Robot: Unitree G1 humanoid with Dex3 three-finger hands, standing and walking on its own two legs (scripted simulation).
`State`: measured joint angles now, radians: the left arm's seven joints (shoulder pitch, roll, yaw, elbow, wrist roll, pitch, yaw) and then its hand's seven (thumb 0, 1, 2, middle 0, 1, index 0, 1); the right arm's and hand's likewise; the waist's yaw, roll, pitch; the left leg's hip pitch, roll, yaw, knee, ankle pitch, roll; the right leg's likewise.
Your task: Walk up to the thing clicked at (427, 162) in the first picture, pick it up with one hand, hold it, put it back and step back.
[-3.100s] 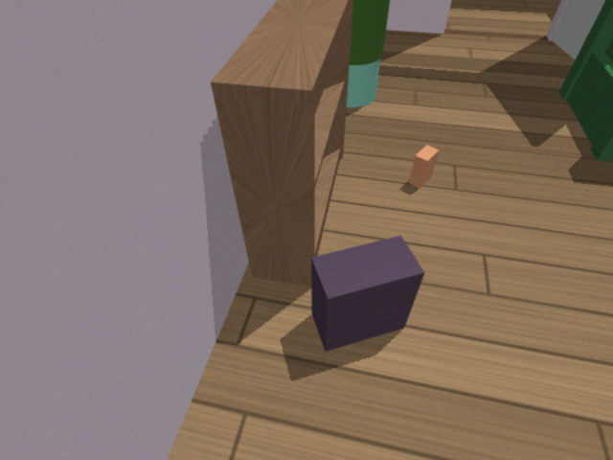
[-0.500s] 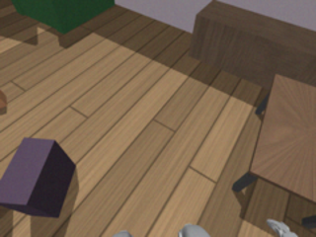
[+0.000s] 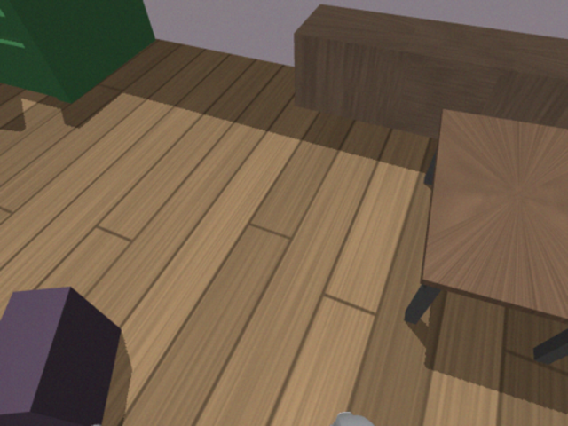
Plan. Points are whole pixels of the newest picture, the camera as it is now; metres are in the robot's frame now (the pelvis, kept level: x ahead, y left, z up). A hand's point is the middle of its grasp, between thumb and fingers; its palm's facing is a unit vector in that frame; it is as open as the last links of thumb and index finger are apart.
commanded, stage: walk up
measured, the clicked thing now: out of the picture +0.92 +1.44 -0.65
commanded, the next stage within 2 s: stand in 1.08 s
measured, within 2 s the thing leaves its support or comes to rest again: neither
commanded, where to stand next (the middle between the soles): +0.07 +0.04 m, yaw -3 degrees
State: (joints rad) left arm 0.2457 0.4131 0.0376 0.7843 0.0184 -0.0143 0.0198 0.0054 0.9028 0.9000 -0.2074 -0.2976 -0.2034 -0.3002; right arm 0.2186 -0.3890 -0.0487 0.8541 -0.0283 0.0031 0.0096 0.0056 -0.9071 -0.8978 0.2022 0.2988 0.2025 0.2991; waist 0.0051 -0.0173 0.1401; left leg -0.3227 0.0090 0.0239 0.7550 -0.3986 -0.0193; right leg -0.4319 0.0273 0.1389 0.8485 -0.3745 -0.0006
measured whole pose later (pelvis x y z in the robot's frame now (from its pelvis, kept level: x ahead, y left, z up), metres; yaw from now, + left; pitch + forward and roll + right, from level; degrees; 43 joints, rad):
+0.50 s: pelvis +0.00 +0.01 +0.02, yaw -4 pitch -2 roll +0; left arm 0.19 0.37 0.01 1.01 0.02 -0.03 -0.01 0.01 0.91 0.90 -0.21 -0.30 -0.20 -0.30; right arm 0.18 -0.38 -0.02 1.00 -0.02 0.00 0.03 0.01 -0.91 -0.90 0.20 0.30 0.20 0.30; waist -0.01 0.03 0.07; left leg -0.23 0.06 0.07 0.60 -0.32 -0.01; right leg -0.31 0.05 0.13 0.59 -0.24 0.01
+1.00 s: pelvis +0.01 +0.02 +0.03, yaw -6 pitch -3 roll +1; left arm 0.10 0.35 -0.01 1.06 0.01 -0.02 0.01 0.01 0.91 0.90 -0.21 -0.30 -0.20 -0.30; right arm 0.06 -0.38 -0.05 1.06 -0.01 0.01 0.03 0.00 -0.91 -0.90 0.20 0.30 0.20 0.30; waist -0.01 0.01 0.09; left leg -0.16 0.05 0.12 0.52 -0.31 -0.01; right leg -0.26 0.04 0.18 0.54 -0.22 0.03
